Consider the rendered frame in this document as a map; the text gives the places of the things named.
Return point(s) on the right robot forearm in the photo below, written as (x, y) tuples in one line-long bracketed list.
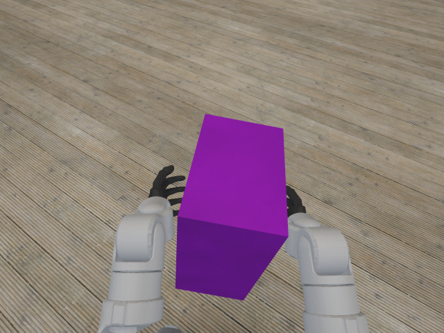
[(331, 304)]

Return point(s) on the robot left hand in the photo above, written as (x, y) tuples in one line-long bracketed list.
[(160, 184)]

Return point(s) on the robot right hand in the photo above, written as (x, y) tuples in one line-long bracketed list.
[(294, 202)]

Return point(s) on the carton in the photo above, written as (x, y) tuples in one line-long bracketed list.
[(232, 219)]

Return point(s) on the left robot forearm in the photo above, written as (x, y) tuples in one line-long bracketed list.
[(134, 301)]

